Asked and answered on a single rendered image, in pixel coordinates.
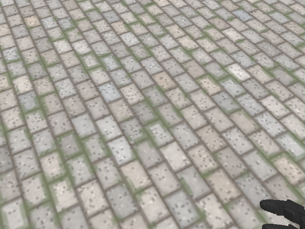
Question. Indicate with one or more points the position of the right robot hand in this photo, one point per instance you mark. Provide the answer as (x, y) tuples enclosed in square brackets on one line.
[(289, 209)]

